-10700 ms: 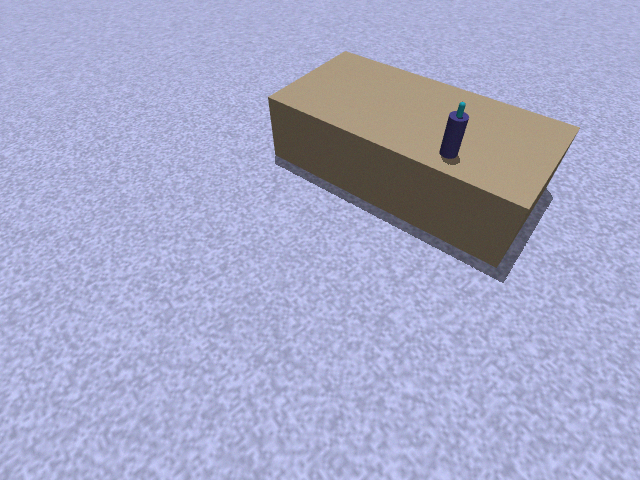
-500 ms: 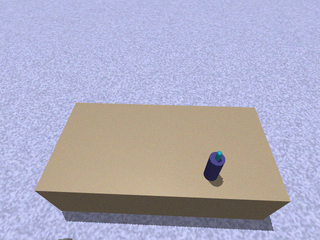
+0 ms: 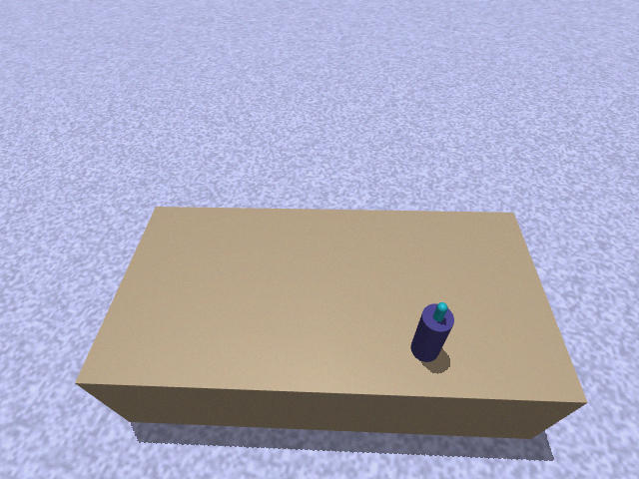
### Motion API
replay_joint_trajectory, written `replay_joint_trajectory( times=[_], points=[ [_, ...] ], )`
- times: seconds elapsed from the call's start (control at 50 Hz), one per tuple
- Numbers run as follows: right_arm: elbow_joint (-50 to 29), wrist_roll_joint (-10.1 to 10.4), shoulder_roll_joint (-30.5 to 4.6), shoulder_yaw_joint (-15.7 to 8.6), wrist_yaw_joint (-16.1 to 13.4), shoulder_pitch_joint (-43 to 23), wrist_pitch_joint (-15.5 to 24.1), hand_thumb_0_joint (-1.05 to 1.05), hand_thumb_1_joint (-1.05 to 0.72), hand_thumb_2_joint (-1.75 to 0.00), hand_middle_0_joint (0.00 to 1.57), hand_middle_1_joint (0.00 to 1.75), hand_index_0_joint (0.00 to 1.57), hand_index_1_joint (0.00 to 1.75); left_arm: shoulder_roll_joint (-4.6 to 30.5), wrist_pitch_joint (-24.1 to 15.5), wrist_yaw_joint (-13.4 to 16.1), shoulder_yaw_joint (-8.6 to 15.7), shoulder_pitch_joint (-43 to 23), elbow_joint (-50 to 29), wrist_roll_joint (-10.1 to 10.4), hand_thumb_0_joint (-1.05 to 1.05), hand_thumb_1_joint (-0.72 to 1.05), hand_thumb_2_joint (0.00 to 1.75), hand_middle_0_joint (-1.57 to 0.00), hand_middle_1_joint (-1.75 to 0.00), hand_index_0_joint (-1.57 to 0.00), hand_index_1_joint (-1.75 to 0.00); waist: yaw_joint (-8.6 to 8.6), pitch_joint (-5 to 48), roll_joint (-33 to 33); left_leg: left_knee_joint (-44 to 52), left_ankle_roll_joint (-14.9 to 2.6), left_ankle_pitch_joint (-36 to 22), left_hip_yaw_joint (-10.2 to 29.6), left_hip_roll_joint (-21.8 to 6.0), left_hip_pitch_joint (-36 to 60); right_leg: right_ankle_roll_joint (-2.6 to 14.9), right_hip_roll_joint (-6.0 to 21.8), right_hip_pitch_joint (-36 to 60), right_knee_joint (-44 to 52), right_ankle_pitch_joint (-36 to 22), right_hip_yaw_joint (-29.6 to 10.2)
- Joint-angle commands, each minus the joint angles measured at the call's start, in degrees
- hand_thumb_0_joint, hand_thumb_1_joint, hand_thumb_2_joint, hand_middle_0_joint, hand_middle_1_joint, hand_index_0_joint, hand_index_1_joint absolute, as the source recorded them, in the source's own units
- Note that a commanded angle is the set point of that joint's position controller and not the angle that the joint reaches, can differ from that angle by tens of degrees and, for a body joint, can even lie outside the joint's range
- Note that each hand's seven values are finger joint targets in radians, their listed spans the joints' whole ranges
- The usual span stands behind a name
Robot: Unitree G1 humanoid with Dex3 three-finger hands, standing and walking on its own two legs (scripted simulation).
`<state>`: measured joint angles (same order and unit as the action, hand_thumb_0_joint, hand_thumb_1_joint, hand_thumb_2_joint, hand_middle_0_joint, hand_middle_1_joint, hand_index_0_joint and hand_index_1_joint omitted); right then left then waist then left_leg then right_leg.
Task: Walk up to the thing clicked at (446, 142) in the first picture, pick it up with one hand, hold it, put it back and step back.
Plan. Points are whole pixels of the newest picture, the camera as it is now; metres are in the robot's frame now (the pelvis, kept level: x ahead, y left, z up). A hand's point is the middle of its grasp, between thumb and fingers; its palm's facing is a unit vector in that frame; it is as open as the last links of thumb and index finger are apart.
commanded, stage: stand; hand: right
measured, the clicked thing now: (433, 328) +0.49 -0.21 -0.34
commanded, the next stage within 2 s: go down in 2.00 s
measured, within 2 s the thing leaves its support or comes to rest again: neither
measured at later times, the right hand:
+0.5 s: hand out of the picture +0.05 -0.26 -0.16, palm faces -0.04 +0.94 -0.33, open 7.4 cm
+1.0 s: hand out of the picture +0.05 -0.27 -0.16, palm faces -0.03 +0.94 -0.33, open 7.4 cm
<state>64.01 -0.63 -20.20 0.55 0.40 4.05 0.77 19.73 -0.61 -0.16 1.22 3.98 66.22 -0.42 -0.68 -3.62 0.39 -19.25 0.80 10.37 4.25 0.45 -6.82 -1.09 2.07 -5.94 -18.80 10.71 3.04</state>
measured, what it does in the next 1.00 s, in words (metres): stands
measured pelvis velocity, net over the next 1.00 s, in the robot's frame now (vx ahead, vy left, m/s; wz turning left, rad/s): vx -0.01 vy -0.01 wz -0.02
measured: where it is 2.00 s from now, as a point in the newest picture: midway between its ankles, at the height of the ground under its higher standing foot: outside the picture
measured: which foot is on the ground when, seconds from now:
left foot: down 0.00-1.00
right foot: down 0.00-1.00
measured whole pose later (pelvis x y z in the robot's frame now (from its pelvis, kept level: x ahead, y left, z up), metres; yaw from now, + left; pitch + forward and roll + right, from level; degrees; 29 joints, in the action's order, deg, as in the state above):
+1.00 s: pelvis -0.01 -0.01 +0.00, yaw -1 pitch -2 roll +0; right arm 64.9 -0.7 -20.5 1.2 0.7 6.8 0.6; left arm 20.2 -0.7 -0.4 0.4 6.0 65.2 -0.5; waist -0.2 -2.8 0.4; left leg -18.1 2.0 9.3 3.6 -1.0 -6.8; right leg 0.1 0.6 -6.9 -18.9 9.9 2.4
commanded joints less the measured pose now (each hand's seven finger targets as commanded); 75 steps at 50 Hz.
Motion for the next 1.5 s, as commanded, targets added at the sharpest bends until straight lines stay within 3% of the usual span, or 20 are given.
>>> replay_joint_trajectory(
  times=[0.0,0.16,0.3,0.46,0.66,1.0,1.48],
  points=[
    [-3.25,0.21,-12.14,-2.41,-1.0,-2.17,1.09,0.0,-0.9,-0.9,0.2,0.3,0.2,0.3,12.3,-1.23,0.49,1.7,-2.33,-3.22,0.08,0.0,0.9,0.9,-0.2,-0.3,-0.2,-0.3,0.46,6.36,0.1,2.72,-1.42,-12.75,3.62,-6.99,0.14,1.75,6.09,2.94,2.5,-7.88,-4.85],
    [-2.89,0.16,-12.44,-2.37,-0.82,-1.94,0.94,0.0,-0.9,-0.9,0.2,0.3,0.2,0.3,12.73,-1.29,0.47,1.56,-1.98,-3.3,0.0,0.0,0.9,0.9,-0.2,-0.3,-0.2,-0.3,0.44,5.55,-0.21,3.34,-1.57,-8.29,3.51,-6.97,-0.83,1.97,6.21,2.13,3.46,-4.47,-5.56],
    [-2.62,0.23,-12.2,-2.19,-0.66,-1.27,0.97,0.0,-0.9,-0.9,0.2,0.3,0.2,0.3,13.2,-1.4,0.39,1.46,-1.33,-3.51,0.06,0.0,0.9,0.9,-0.2,-0.3,-0.2,-0.3,0.53,5.54,-0.27,3.46,-1.48,-7.98,3.52,-6.86,-0.27,2.11,6.19,1.5,3.66,-4.72,-6.02],
    [-2.19,0.05,-12.1,-2.21,-0.54,-0.12,0.89,0.0,-0.9,-0.9,0.2,0.3,0.2,0.3,13.22,-1.27,0.36,1.32,-0.98,-3.8,-0.03,0.0,0.9,0.9,-0.2,-0.3,-0.2,-0.3,0.63,3.9,-0.7,3.91,-1.44,-4.21,3.55,-6.59,-2.45,2.04,5.69,0.71,4.46,0.02,-6.16],
    [-2.21,0.12,-12.46,-2.16,-0.61,0.16,0.88,0.0,-0.9,-0.9,0.2,0.3,0.2,0.3,13.17,-1.38,0.36,1.22,-0.22,-4.05,0.06,0.0,0.9,0.9,-0.2,-0.3,-0.2,-0.3,0.43,5.0,0.13,3.34,-1.48,-6.5,3.54,-7.06,-1.06,2.24,5.86,0.86,3.76,-3.88,-6.59],
    [-2.49,0.16,-12.52,-1.95,-0.84,0.74,0.86,0.0,-0.9,-0.9,0.2,0.3,0.2,0.3,13.13,-1.2,0.31,1.27,0.2,-4.05,0.04,0.0,0.9,0.9,-0.2,-0.3,-0.2,-0.3,0.49,4.57,0.32,3.66,-1.5,-5.39,3.07,-7.1,-0.91,2.26,5.55,0.1,3.69,-2.98,-6.61],
    [-2.72,0.12,-12.15,-1.77,-1.02,0.52,0.91,0.0,-0.9,-0.9,0.2,0.3,0.2,0.3,13.33,-1.19,0.45,1.38,0.11,-4.09,0.04,0.0,0.9,0.9,-0.2,-0.3,-0.2,-0.3,0.51,5.62,-0.09,3.23,-1.41,-8.62,2.39,-7.34,0.41,2.41,5.82,1.31,3.06,-7.71,-6.71]
  ],
)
